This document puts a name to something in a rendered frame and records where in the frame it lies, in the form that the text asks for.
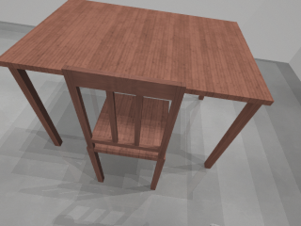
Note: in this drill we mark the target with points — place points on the chair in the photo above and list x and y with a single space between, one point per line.
128 125

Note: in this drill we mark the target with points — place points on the table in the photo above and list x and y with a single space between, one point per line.
210 55

